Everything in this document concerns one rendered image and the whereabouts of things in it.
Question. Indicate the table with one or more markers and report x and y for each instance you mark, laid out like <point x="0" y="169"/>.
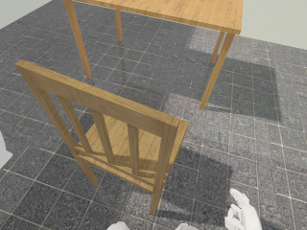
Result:
<point x="219" y="15"/>

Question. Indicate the robot left hand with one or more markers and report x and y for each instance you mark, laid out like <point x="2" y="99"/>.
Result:
<point x="4" y="154"/>

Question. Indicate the chair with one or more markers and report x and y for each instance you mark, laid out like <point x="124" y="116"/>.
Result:
<point x="130" y="140"/>

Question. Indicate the robot right hand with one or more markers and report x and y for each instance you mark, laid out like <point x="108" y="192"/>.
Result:
<point x="246" y="217"/>

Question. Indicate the robot right shin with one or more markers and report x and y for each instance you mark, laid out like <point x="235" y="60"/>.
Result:
<point x="183" y="224"/>

